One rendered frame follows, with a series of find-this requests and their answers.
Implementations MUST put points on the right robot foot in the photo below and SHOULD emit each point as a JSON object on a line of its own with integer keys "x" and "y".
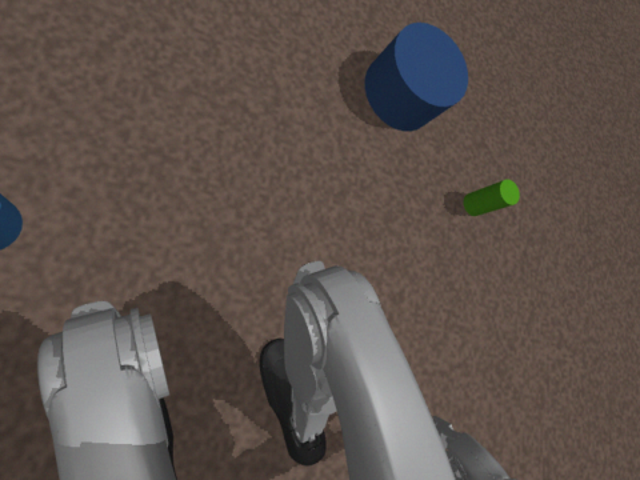
{"x": 278, "y": 392}

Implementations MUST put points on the left robot foot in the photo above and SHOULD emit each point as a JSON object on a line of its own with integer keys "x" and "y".
{"x": 168, "y": 430}

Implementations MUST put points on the right robot hand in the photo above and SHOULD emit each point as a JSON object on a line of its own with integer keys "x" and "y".
{"x": 469, "y": 460}

